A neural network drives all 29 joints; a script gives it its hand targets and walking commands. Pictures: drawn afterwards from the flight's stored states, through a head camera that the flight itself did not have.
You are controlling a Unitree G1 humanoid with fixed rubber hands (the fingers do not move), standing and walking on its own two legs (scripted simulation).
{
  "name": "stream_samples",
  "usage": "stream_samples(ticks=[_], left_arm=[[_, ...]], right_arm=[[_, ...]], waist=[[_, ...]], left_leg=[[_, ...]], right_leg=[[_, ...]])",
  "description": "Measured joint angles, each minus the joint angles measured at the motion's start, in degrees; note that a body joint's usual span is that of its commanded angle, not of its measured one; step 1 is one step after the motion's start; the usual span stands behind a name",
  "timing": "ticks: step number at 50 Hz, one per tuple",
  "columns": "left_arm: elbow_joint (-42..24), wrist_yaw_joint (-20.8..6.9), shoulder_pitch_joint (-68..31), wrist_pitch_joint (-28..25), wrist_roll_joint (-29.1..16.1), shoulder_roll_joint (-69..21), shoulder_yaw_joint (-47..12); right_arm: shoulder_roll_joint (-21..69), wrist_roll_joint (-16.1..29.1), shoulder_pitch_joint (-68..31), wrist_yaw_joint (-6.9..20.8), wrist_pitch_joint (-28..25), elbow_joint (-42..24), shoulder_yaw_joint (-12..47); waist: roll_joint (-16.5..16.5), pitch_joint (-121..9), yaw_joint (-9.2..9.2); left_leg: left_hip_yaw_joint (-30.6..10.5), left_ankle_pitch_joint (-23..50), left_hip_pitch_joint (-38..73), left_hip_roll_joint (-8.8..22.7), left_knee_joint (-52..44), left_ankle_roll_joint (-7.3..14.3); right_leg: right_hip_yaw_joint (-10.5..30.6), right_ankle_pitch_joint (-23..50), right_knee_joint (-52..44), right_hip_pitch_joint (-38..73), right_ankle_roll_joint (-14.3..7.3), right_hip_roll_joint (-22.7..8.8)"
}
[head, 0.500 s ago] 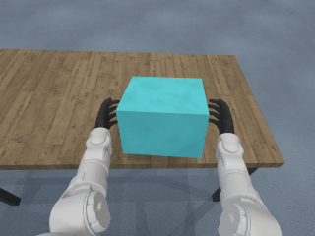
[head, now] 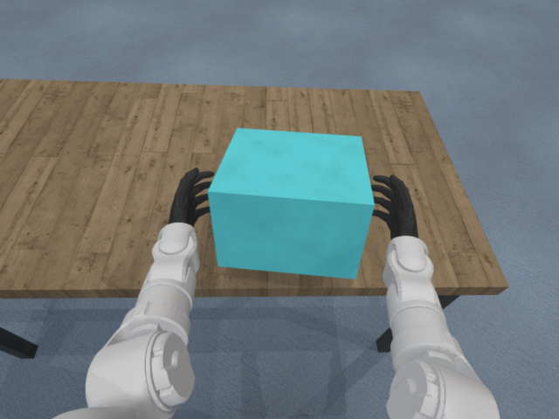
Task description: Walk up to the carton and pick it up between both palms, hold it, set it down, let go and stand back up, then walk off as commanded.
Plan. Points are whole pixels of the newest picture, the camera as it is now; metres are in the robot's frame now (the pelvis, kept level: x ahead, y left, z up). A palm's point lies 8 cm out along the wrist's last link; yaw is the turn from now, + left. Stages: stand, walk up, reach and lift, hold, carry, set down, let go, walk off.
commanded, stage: set down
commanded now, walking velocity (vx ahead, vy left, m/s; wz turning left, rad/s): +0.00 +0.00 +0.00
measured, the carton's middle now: (292, 198) +0.49 -0.01 -0.02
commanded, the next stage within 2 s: none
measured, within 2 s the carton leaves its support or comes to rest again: rests again in 1.70 s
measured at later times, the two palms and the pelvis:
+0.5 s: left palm (186, 220) +0.41 +0.16 +0.03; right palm (400, 234) +0.38 -0.17 +0.04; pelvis +0.00 +0.00 +0.00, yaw +0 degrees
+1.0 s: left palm (186, 223) +0.40 +0.16 +0.02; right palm (399, 237) +0.38 -0.17 +0.03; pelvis -0.01 +0.00 +0.00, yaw +0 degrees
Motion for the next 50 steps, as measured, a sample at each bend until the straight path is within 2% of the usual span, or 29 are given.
stream_samples(ticks=[50], left_arm=[[2.34, -1.58, -1.24, -5.54, 1.86, 0.03, 3.18]], right_arm=[[1.11, -2.63, -0.04, 0.44, -2.26, 0.00, -3.22]], waist=[[0.00, -0.70, 0.13]], left_leg=[[0.01, 0.96, -4.02, 0.01, 0.00, 0.01]], right_leg=[[-0.03, 0.91, 0.00, -4.00, 0.00, 0.00]])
